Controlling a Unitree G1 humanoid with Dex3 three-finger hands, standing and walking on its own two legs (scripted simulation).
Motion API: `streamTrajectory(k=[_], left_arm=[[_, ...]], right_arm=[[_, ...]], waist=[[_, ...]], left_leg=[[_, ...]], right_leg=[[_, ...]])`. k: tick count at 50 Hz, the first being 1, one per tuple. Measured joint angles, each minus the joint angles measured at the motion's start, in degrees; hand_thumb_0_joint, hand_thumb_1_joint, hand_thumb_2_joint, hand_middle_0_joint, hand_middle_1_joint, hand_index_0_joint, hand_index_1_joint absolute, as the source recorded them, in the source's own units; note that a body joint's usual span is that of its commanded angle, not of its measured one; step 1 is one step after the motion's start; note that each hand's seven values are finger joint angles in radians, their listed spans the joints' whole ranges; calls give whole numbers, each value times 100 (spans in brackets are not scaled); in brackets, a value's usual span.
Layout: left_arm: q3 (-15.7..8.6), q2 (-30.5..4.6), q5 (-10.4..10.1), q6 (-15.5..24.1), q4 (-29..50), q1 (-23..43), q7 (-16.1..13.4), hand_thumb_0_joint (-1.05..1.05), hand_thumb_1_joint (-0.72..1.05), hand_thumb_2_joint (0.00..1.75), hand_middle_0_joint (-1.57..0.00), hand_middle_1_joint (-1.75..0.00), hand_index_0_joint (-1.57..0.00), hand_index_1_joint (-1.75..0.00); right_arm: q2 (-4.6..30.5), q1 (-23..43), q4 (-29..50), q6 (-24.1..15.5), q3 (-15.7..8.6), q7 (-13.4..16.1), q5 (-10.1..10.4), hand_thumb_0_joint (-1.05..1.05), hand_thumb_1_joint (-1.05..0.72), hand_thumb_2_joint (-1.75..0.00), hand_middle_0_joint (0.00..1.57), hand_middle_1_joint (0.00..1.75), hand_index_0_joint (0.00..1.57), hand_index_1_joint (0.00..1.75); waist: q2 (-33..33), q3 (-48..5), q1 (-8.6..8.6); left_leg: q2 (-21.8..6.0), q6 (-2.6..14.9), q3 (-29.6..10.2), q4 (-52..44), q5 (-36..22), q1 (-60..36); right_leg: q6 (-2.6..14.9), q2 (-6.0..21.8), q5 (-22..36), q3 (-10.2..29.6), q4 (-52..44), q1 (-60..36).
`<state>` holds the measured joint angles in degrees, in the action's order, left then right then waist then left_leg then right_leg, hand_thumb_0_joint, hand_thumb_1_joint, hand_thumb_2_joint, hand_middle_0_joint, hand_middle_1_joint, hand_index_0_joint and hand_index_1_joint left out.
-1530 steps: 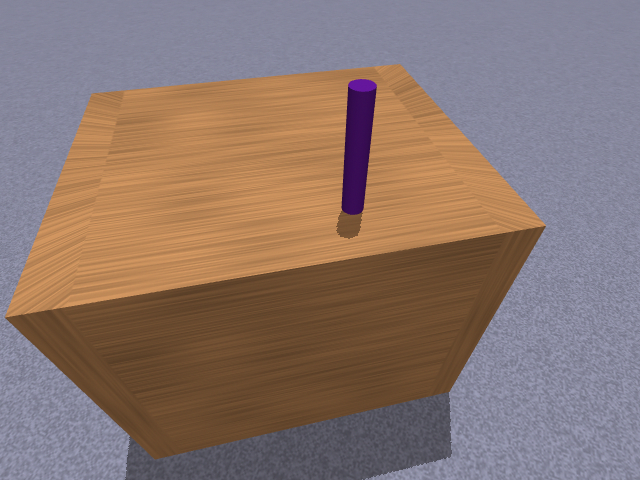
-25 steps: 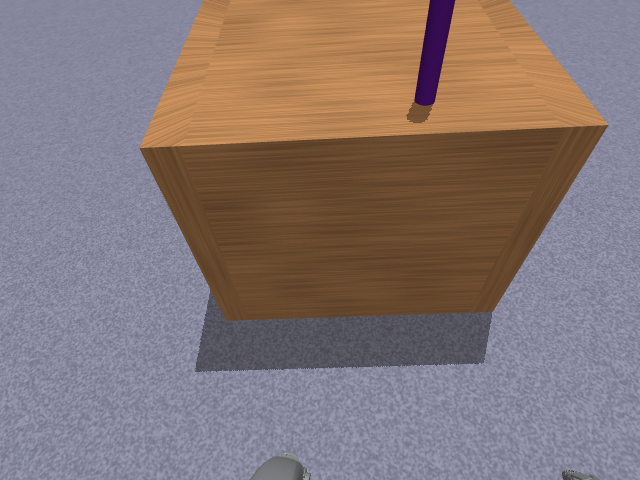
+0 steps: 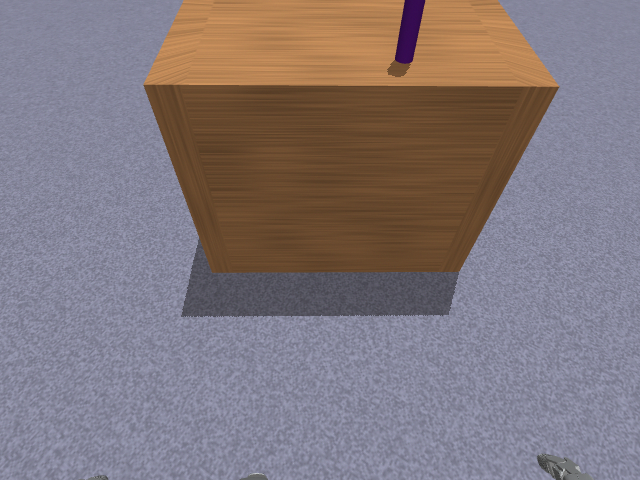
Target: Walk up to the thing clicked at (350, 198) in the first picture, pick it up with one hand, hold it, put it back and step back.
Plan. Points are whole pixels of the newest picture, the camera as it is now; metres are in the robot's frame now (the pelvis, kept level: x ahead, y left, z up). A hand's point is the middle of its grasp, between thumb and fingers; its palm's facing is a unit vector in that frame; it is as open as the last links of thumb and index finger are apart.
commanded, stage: step back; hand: right
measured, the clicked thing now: (414, 3) +1.04 -0.17 +0.12
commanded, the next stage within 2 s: stand in 1.16 s
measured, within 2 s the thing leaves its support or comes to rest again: neither
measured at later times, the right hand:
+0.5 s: hand out of the picture +0.01 -0.25 -0.14, palm faces -0.08 +0.94 -0.34, open 7.4 cm
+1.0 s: hand out of the picture +0.10 -0.23 -0.14, palm faces -0.07 +0.94 -0.35, open 7.4 cm
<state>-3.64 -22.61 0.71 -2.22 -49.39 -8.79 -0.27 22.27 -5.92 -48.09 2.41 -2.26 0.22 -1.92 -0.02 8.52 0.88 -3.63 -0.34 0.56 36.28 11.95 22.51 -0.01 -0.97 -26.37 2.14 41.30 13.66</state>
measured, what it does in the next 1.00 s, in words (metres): steps on the spot: right foot, then left foot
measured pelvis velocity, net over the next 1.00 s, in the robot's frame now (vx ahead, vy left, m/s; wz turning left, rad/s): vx -0.02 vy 0.01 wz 0.08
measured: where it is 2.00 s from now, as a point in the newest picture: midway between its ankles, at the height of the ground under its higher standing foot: outside the picture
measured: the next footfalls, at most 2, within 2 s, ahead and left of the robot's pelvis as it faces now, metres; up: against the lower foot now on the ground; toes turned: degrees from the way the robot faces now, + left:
right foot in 0.02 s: +0.01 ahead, -0.11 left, +0.00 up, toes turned +3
left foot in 0.32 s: +0.01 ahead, +0.14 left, +0.00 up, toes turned +5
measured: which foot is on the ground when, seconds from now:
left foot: down 0.00-0.04, up 0.06-0.30, down 0.32-1.00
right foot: up 0.00-0.00, down 0.02-1.00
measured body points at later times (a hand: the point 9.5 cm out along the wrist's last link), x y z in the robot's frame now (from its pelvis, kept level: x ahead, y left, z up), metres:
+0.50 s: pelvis -0.06 +0.00 +0.01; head -0.06 +0.00 +0.46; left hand -0.03 +0.33 -0.11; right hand +0.01 -0.30 -0.12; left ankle -0.06 +0.13 -0.72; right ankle -0.05 -0.12 -0.71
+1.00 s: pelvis -0.02 +0.01 +0.01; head +0.00 +0.02 +0.46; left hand +0.04 +0.33 -0.11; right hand +0.10 -0.28 -0.11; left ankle -0.03 +0.13 -0.72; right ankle -0.03 -0.12 -0.72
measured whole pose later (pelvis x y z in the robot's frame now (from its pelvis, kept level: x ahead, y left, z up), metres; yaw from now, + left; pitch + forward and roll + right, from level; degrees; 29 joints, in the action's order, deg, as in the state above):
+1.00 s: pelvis -0.02 +0.01 +0.01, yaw +4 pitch -2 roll +0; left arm -2.2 -21.6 0.4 1.7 -60.5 -7.1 0.1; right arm 19.2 -6.0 -59.8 -0.7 -2.2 -0.2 -0.7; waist 0.3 4.0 0.6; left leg -1.0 -0.4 0.1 31.6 17.5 12.2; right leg -0.6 1.1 -18.4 -1.0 30.5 10.2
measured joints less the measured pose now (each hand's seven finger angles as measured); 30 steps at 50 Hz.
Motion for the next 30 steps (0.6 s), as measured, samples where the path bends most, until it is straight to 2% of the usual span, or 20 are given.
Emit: streamTrajectory(k=[1,2,4,5,7,9,12,15,17,18,20,23,25,27,28,30], left_arm=[[-7,19,29,55,-94,-52,1,0,90,90,-20,-30,-20,-30],[-17,102,74,92,-208,-74,-4,0,90,90,-20,-30,-20,-30],[16,170,121,96,-334,-212,37,0,90,89,-20,-30,-20,-30],[27,186,129,97,-374,-286,44,0,90,89,-20,-30,-20,-30],[43,224,143,110,-440,-385,35,0,90,89,-20,-30,-21,-30],[29,235,154,141,-465,-425,36,0,90,89,-20,-30,-21,-30],[-8,181,177,222,-432,-438,43,0,90,89,-20,-30,-21,-30],[-37,72,164,259,-393,-406,61,0,90,89,-20,-30,-21,-30],[-37,-38,143,217,-415,-357,60,0,90,89,-20,-30,-21,-30],[-34,-69,118,187,-458,-361,56,0,90,89,-20,-30,-21,-30],[-27,-84,64,123,-616,-370,67,0,90,89,-20,-30,-20,-30],[-36,-126,11,138,-739,-382,103,0,90,90,-20,-30,-20,-30],[-36,-110,2,217,-798,-381,118,0,90,90,-20,-30,-20,-30],[-38,-40,30,300,-861,-336,101,0,90,90,-20,-30,-20,-30],[-31,14,56,334,-880,-305,89,0,90,90,-20,-30,-20,-30],[0,92,102,391,-877,-276,95,0,90,90,-20,-30,-20,-30]], right_arm=[[52,49,2,19,-4,-11,18,0,-90,-89,21,30,20,30],[121,103,-28,42,-28,-9,37,0,-90,-89,21,30,20,30],[126,42,-115,103,-82,34,66,0,-90,-89,21,30,20,30],[123,-20,-166,121,-90,38,85,0,-91,-89,21,30,20,30],[159,-157,-256,116,-99,29,111,0,-91,-89,21,30,20,30],[199,-317,-348,84,-114,8,97,0,-91,-89,20,30,20,30],[219,-558,-530,59,-126,-45,46,0,-91,-89,20,30,20,30],[172,-732,-744,22,-128,-99,4,0,-91,-89,20,30,20,30],[51,-722,-893,-41,-145,-109,-4,0,-91,-89,20,30,20,30],[-13,-716,-931,-79,-143,-115,-20,1,-91,-89,20,30,20,30],[-98,-754,-935,-157,-114,-144,-28,1,-91,-89,20,30,20,30],[-234,-742,-918,-259,-36,-153,-35,1,-91,-89,21,30,20,30],[-272,-692,-918,-271,-7,-166,-25,1,-90,-89,21,30,20,30],[-261,-620,-919,-231,5,-163,14,0,-90,-89,21,30,20,30],[-245,-602,-919,-206,3,-153,42,0,-90,-89,21,30,20,30],[-231,-583,-946,-165,-9,-122,61,0,-90,-89,21,30,20,30]], waist=[[-64,-24,21],[-248,14,-13],[-277,-95,26],[-228,-155,77],[-209,-230,98],[-230,-283,95],[-255,-340,96],[-220,-394,85],[-5,-321,112],[90,-317,129],[100,-439,63],[137,-509,-6],[105,-532,-34],[-11,-512,-33],[-103,-513,-42],[-140,-584,-11]], left_leg=[[-70,-38,3,157,22,125],[-127,14,-164,340,151,219],[191,24,-533,870,1086,401],[381,20,-645,1251,1318,466],[644,9,-781,1908,1395,536],[723,-41,-784,2226,1365,477],[590,-101,-634,1775,1464,77],[420,-83,-424,633,1639,-503],[531,-33,-274,-37,807,-817],[588,-9,-209,-134,598,-870],[570,98,-212,-167,586,-840],[489,116,-211,-362,502,-922],[409,47,-225,-392,481,-942],[288,-48,-271,-243,565,-920],[224,-53,-340,-131,631,-885],[313,17,-464,265,1226,-726]], right_leg=[[30,-9,291,-49,-493,-193],[40,-129,413,-129,-542,-215],[92,-110,431,-126,-357,-56],[117,-49,452,-78,-324,-4],[112,55,550,-72,-378,35],[103,126,633,-125,-429,80],[95,204,680,-254,-427,147],[54,314,644,-412,-312,229],[4,494,581,-348,-142,271],[26,520,487,-240,-80,290],[97,393,-17,-145,180,396],[140,272,-113,-154,351,436],[143,241,68,-268,-209,231],[110,142,861,-364,-846,-32],[89,78,1045,-433,-928,-89],[104,85,979,-492,-888,-82]])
